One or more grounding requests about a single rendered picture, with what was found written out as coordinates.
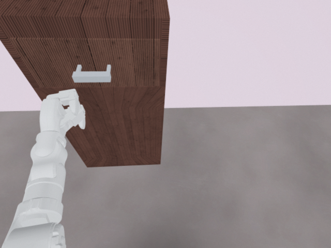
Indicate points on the handle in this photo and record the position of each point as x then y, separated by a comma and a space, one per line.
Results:
91, 76

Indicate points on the robot left forearm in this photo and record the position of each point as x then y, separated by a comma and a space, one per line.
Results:
42, 201

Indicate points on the left robot hand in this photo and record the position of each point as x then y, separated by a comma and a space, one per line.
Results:
53, 117

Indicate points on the left robot upper arm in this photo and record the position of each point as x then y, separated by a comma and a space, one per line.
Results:
49, 235

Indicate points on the cabinet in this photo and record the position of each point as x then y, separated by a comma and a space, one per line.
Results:
123, 124

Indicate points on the drawer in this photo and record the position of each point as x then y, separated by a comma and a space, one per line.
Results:
52, 61

